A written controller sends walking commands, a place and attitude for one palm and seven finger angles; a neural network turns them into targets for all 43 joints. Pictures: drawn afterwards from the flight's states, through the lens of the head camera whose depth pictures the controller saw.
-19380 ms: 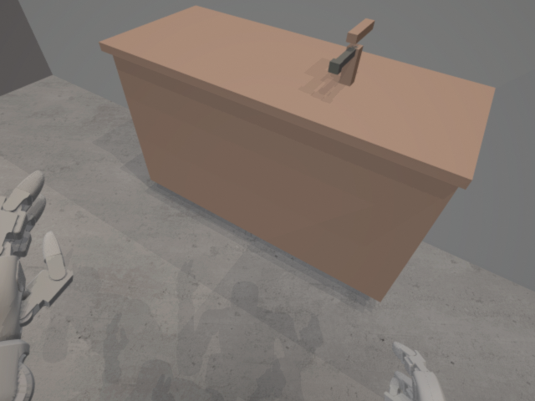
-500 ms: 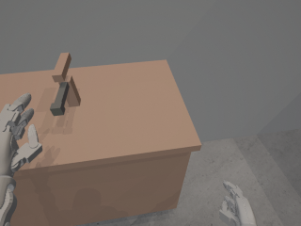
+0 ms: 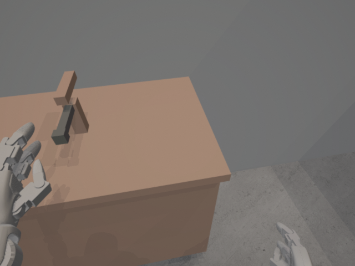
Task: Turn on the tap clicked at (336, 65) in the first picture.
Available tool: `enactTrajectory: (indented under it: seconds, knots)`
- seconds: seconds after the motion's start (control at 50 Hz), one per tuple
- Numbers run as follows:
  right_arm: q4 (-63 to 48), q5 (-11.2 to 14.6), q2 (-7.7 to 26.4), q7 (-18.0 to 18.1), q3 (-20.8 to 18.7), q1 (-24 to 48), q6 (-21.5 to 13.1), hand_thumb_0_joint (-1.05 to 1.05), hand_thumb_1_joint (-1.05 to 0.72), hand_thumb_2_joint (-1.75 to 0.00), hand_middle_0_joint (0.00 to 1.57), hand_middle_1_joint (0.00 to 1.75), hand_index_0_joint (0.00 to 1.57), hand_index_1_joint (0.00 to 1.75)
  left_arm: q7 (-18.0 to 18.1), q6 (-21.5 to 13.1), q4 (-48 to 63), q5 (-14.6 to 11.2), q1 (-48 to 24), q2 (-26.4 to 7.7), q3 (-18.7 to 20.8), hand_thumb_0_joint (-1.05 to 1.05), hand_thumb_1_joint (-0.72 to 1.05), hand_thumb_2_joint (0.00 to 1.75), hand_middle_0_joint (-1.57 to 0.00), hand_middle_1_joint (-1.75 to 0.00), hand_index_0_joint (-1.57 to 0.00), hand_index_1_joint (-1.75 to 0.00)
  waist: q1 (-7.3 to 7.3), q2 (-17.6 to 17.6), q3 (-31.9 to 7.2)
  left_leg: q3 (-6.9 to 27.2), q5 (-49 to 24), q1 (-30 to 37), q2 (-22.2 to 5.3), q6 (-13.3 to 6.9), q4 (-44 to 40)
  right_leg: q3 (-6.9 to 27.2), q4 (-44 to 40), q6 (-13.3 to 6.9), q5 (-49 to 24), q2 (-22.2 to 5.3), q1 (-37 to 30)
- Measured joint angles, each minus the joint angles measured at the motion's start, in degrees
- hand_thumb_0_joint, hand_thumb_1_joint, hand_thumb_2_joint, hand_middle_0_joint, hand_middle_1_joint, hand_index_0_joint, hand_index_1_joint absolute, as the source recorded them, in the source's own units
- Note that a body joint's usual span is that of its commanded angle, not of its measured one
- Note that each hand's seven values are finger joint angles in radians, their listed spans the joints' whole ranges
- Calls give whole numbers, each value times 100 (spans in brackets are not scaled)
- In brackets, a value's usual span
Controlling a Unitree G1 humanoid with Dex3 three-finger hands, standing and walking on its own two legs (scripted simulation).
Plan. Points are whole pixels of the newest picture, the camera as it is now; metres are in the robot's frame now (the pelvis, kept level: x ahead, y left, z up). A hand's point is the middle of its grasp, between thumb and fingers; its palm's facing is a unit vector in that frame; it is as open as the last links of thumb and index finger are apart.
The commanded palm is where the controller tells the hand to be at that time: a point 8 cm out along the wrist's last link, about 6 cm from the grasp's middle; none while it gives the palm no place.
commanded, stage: turn the palm inward beside the body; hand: left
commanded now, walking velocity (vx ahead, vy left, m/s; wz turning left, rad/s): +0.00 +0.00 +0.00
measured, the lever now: (60, 136) +0.35 +0.33 +0.12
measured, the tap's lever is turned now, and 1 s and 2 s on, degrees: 0 0 0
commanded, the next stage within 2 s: reach beside the lever's end, fingers flat in 1.12 s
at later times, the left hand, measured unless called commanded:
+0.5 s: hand (38, 189) +0.18 +0.26 +0.17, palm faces +0.44 -0.89 -0.16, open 7.4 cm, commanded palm +0.13 +0.30 +0.19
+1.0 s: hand (46, 193) +0.17 +0.24 +0.18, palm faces +0.46 -0.88 -0.13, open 7.4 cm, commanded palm +0.12 +0.28 +0.19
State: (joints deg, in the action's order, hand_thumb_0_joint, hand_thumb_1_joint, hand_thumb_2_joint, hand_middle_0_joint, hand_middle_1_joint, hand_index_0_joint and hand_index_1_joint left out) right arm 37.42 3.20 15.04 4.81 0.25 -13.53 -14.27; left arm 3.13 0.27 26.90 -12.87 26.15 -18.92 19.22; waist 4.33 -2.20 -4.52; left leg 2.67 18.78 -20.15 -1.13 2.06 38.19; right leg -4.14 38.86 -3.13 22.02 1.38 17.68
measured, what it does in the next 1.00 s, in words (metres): stands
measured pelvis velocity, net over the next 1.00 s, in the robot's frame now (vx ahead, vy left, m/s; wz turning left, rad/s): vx -0.01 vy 0.01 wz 0.02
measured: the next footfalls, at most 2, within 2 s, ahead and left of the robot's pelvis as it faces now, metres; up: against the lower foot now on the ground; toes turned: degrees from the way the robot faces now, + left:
none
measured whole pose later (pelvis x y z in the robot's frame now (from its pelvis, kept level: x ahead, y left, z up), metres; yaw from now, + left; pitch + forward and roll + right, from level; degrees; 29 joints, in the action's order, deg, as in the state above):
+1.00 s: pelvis -0.01 +0.01 +0.01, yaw +1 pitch -3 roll +0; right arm 37.1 3.3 13.8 5.4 3.3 -10.4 -12.4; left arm 9.6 16.9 36.0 -14.5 26.7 -14.4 14.6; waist 5.2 -3.1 -3.6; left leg 3.3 16.9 -15.4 -0.5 1.7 34.9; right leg -4.8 34.9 -2.6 20.1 0.8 12.4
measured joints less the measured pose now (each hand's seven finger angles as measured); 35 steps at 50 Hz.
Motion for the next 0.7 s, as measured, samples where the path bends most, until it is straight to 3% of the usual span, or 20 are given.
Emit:
enactTrajectory:
  seconds: [0.26,0.38,0.7]
  knots:
    - [-140,-23,-189,1,272,220,0,2,-90,-90,20,30,20,30,256,768,433,-6,11,220,-240,2,89,90,-20,-30,-21,-30,98,-32,-7,-26,-24,124,115,-121,-57,22,-145,136,-64,-114,-178]
    - [-151,-50,-199,3,315,284,56,2,-90,-90,20,30,20,30,371,983,641,46,37,305,-377,2,89,90,-20,-30,-21,-30,127,-9,34,-31,-44,182,159,-159,-97,25,-198,177,-86,-158,-248]
    - [-85,-17,-174,38,319,312,237,2,-90,-90,20,30,20,30,587,1522,920,-112,52,411,-440,2,89,90,-20,-30,-20,-30,106,-32,62,-21,-122,343,158,-146,-229,15,-314,168,-153,-156,-404]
